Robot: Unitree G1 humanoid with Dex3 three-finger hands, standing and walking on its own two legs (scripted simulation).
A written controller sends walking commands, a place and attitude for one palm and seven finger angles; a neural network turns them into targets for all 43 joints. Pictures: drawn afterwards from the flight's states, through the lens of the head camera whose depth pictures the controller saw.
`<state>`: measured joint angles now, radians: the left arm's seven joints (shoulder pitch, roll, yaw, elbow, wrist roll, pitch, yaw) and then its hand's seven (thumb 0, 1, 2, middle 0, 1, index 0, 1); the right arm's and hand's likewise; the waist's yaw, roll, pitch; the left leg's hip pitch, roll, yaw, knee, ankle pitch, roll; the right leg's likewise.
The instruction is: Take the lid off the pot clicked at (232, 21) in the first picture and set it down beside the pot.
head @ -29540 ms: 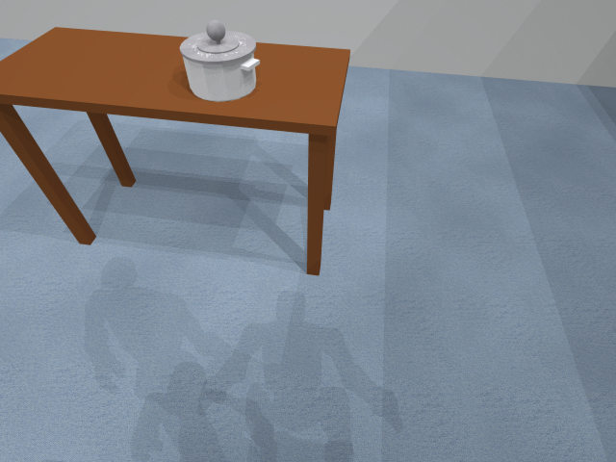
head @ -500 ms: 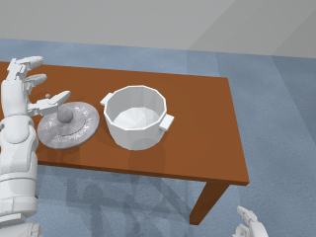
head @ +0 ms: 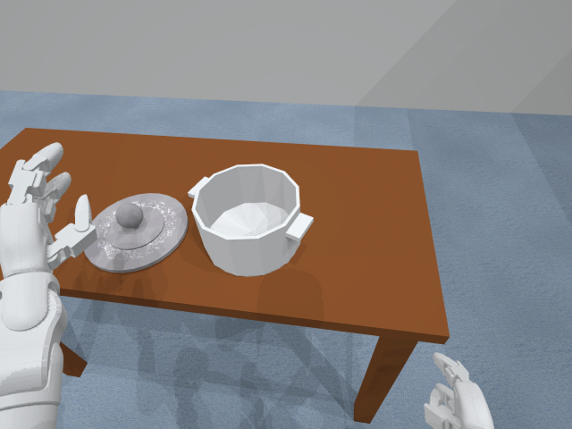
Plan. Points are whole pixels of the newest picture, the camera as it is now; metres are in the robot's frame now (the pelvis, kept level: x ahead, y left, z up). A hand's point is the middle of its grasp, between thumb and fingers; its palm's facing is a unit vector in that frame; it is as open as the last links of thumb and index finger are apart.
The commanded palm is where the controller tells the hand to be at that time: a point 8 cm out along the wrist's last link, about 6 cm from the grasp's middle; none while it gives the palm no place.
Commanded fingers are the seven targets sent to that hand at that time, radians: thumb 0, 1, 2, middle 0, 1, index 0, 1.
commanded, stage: draw the hand back to the body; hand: left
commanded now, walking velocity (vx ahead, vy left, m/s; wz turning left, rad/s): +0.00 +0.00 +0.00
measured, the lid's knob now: (129, 215) +0.47 +0.35 +0.00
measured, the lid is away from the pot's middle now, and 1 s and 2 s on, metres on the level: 0.24 0.24 0.24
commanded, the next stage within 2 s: step back with the hand held close in 0.86 s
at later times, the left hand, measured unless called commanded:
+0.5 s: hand (52, 296) +0.21 +0.27 +0.16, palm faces +0.43 -0.84 -0.34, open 7.4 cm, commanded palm +0.15 +0.30 +0.18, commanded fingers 0.00 0.90 0.90 -0.20 -0.30 -0.20 -0.30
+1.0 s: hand (33, 339) +0.17 +0.26 +0.16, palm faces +0.43 -0.82 -0.37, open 7.4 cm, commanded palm +0.11 +0.30 +0.18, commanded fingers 0.00 0.90 0.90 -0.20 -0.30 -0.20 -0.30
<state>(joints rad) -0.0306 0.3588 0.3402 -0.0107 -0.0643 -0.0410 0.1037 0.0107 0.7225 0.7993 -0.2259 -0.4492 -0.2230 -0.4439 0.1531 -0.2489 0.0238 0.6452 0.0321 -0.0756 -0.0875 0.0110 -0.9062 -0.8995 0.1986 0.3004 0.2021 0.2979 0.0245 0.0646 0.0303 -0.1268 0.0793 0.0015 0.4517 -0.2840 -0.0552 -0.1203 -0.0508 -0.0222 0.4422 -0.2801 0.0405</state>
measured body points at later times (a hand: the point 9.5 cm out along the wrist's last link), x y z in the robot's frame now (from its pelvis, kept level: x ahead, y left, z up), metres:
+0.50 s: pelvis -0.01 +0.01 +0.00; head -0.03 +0.00 +0.45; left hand +0.18 +0.31 +0.18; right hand +0.18 -0.20 -0.08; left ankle -0.03 +0.16 -0.74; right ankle -0.03 -0.15 -0.74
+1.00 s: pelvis -0.02 +0.02 +0.00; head -0.04 +0.01 +0.45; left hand +0.14 +0.30 +0.18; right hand +0.19 -0.19 -0.07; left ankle -0.03 +0.16 -0.74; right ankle -0.03 -0.15 -0.74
